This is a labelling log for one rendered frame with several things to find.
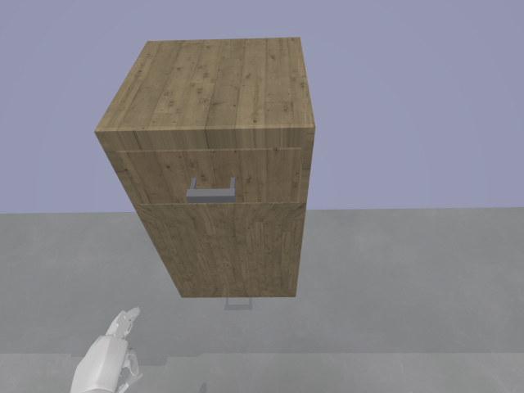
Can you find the handle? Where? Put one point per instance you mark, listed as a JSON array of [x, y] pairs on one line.
[[211, 195]]

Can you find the cabinet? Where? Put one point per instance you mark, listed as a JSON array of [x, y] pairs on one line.
[[218, 94]]

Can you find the drawer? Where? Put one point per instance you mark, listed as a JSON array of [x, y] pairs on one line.
[[262, 174]]

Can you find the left robot hand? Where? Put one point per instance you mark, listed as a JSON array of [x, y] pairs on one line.
[[109, 364]]

